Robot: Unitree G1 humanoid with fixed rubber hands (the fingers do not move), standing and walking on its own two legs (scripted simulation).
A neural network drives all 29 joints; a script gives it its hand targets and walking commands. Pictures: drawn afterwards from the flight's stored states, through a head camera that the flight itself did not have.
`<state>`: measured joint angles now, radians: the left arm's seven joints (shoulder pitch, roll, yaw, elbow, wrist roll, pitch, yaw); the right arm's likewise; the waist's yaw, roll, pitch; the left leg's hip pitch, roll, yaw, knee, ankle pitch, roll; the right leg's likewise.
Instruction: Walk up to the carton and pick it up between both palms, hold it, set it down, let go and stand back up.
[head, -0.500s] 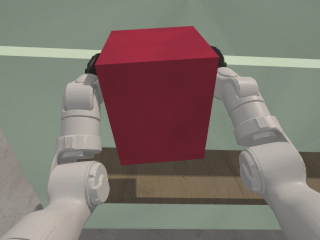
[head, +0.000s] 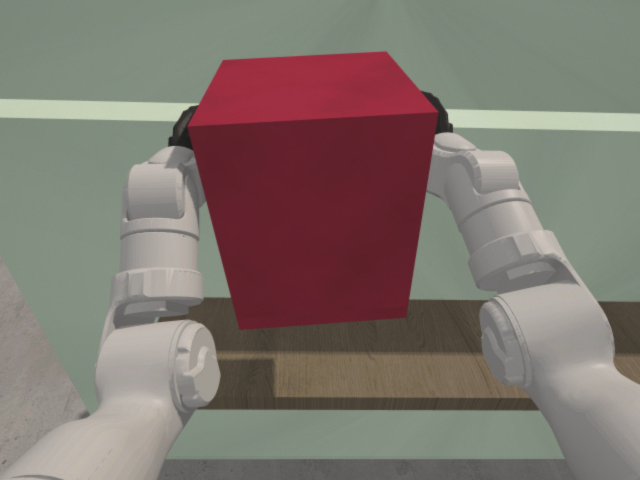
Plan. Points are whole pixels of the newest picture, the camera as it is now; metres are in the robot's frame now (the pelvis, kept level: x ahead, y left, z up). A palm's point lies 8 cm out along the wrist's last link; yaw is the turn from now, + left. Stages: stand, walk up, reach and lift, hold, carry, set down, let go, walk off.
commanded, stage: hold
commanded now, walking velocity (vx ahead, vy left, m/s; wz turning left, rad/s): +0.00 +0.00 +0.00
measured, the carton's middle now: (314, 188) +0.36 +0.00 +0.26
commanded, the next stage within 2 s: none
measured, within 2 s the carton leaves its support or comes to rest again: neither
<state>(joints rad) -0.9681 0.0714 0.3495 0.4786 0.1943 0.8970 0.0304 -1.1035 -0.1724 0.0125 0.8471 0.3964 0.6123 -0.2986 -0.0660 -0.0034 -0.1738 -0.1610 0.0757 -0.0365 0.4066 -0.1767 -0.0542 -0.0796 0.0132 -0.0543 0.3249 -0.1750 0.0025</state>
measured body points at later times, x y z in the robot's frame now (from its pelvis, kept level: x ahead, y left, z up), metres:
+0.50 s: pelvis +0.00 +0.00 +0.00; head -0.10 +0.02 +0.44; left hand +0.38 +0.16 +0.29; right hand +0.38 -0.14 +0.31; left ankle +0.03 +0.15 -0.75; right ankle +0.01 -0.12 -0.75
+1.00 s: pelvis +0.00 +0.00 +0.00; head -0.11 +0.02 +0.44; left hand +0.38 +0.16 +0.30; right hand +0.38 -0.14 +0.31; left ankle +0.03 +0.15 -0.75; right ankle +0.01 -0.12 -0.75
